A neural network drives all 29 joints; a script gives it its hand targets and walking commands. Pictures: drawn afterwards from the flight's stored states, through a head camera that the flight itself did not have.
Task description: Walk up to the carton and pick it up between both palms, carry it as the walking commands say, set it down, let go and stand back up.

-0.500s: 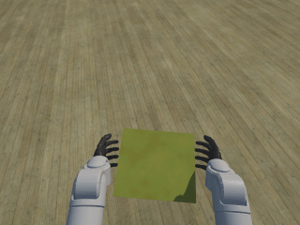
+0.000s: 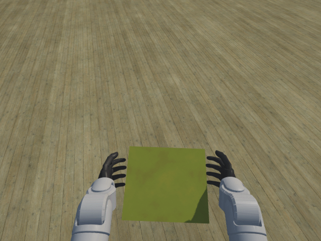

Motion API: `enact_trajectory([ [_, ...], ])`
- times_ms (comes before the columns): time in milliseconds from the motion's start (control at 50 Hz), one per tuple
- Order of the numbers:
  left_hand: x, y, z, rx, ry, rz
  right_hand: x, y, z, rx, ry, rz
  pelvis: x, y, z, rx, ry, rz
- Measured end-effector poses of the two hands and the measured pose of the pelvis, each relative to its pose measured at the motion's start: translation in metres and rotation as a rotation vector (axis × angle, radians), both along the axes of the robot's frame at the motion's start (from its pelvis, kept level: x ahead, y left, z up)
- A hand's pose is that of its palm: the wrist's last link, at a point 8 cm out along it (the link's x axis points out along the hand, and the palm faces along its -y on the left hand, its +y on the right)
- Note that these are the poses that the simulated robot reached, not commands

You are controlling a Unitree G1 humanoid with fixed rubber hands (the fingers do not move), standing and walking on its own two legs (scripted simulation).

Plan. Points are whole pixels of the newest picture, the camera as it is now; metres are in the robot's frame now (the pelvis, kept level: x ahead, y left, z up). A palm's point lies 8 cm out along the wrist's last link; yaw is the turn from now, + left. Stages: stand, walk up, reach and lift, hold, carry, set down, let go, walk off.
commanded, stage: carry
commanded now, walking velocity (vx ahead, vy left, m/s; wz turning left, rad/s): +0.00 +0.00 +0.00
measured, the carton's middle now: (165, 185) +0.30 -0.01 -0.06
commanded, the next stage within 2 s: none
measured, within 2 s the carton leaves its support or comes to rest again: neither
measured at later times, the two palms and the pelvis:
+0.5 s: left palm (113, 173) +0.29 +0.13 +0.02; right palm (228, 167) +0.30 -0.16 +0.03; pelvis +0.02 -0.02 +0.00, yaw +2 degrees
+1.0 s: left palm (98, 184) +0.26 +0.16 +0.03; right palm (219, 176) +0.28 -0.13 +0.03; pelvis -0.01 +0.00 +0.01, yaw +3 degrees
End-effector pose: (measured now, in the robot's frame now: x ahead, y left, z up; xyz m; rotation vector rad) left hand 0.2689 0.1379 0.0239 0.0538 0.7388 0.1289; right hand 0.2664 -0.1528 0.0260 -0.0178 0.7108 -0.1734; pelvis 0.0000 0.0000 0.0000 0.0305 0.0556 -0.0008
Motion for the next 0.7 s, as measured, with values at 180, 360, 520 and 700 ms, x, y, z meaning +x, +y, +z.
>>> enact_trajectory([
  [180, 0.007, -0.009, 0.008, 0.021, -0.025, 0.03, 0.011, -0.009, 0.0, 0.034, -0.025, 0.017, 0.01, -0.016, 0.001, -0.007, -0.021, 0.031],
  [360, 0.023, -0.016, 0.005, 0.0, -0.027, 0.042, 0.032, -0.016, 0.003, 0.023, -0.029, 0.017, 0.022, -0.025, 0.002, -0.008, -0.018, 0.038],
  [520, 0.025, -0.011, -0.003, 0.005, -0.019, 0.038, 0.037, -0.011, 0.002, -0.001, -0.025, 0.046, 0.022, -0.023, 0.001, -0.004, -0.023, 0.039],
  [700, 0.012, 0.0, -0.007, -0.012, -0.018, 0.045, 0.025, 0.0, -0.001, 0.001, -0.024, 0.044, 0.015, -0.013, 0.001, -0.017, -0.032, 0.038],
])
